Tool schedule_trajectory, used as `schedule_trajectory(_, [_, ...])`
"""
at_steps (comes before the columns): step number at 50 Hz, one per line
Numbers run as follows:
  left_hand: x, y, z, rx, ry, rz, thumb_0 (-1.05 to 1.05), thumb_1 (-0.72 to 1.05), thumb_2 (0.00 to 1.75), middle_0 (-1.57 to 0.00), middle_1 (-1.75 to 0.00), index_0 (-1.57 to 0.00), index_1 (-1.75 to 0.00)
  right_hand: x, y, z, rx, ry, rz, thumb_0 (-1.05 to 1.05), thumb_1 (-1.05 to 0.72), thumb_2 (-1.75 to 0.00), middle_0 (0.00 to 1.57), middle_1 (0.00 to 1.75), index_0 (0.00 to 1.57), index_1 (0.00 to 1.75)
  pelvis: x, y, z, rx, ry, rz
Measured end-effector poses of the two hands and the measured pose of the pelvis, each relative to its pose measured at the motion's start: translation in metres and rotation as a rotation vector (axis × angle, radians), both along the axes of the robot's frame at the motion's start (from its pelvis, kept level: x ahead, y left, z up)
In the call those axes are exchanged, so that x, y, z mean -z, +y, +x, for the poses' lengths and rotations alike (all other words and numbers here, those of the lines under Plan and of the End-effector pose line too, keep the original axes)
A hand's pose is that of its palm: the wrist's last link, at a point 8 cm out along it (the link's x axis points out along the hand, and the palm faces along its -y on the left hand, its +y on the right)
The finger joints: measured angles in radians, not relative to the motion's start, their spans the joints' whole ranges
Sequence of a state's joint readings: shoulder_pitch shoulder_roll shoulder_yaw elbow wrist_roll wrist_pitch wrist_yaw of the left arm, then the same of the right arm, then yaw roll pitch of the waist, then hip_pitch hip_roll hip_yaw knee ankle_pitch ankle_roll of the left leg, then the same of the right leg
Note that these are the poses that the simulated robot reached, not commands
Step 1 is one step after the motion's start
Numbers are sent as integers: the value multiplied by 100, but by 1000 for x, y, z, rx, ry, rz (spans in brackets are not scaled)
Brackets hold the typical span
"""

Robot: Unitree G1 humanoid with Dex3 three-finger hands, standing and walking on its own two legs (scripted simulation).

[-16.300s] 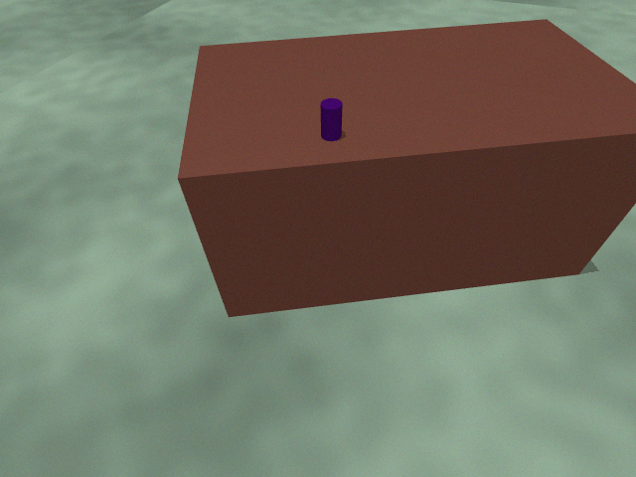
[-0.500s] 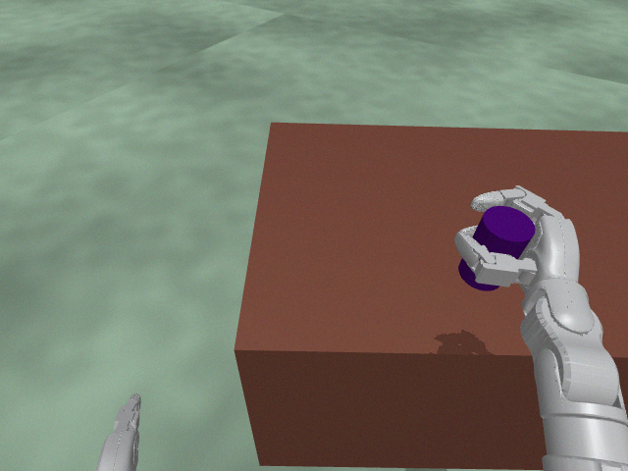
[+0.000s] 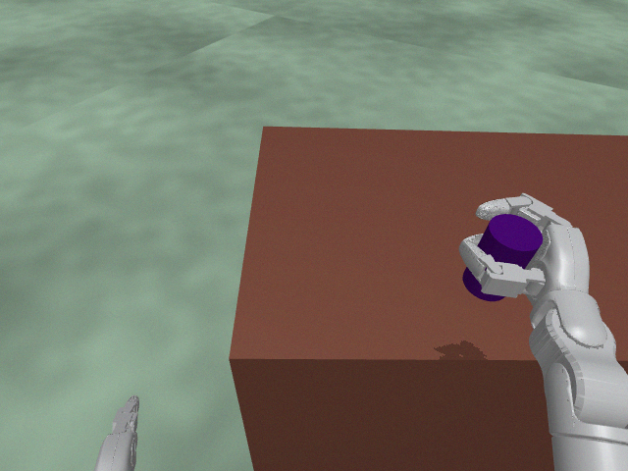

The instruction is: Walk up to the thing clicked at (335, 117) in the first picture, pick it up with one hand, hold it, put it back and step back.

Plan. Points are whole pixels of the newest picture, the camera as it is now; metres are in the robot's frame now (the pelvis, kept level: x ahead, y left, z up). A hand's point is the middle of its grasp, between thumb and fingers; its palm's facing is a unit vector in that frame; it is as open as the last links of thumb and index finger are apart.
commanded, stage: hold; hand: right
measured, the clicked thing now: (499, 259) +0.33 -0.18 +0.15
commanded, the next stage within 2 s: none
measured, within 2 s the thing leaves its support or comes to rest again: neither
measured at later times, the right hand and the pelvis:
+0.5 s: hand (499, 247) +0.33 -0.18 +0.17, palm faces +0.17 +0.98 -0.01, open 7.3 cm; pelvis +0.00 +0.00 +0.00, yaw +0 degrees
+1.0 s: hand (497, 250) +0.32 -0.17 +0.17, palm faces +0.17 +0.99 -0.01, open 7.3 cm; pelvis -0.01 +0.00 +0.00, yaw +0 degrees
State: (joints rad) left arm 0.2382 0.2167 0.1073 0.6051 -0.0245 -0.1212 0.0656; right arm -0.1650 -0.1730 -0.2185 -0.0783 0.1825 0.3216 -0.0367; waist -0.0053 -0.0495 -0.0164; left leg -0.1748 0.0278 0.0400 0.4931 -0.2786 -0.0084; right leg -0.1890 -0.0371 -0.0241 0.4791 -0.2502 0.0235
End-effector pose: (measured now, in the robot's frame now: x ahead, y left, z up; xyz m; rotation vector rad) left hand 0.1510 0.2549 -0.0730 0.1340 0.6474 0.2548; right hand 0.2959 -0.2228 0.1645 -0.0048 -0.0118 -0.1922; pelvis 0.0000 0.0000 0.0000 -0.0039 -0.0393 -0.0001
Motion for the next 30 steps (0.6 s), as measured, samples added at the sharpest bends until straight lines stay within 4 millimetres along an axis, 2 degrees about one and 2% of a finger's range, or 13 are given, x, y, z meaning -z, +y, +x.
schedule_trajectory(11, [-3, 1, 5, -3, -11, 9, -2, -52, 5, -5, -6, -6, -6, -2, 0, 4, -13, -1, -1, 0, 5, -107, 85, 104, 89, 105, 0, -1, 2, 0, -5, 0])
schedule_trajectory(22, [2, 0, 0, -8, 9, -1, -2, -52, 5, -5, -6, -6, -6, -6, -2, 5, -25, 1, -6, 0, 5, -107, 85, 104, 89, 105, 0, -4, 0, -2, -3, 2])
schedule_trajectory(30, [3, -4, -2, 0, 13, -3, -2, -53, 5, -5, -6, -6, -6, -11, -4, -1, -13, -14, -5, 0, 5, -107, 85, 104, 89, 105, 0, -4, -1, -1, -9, 3])
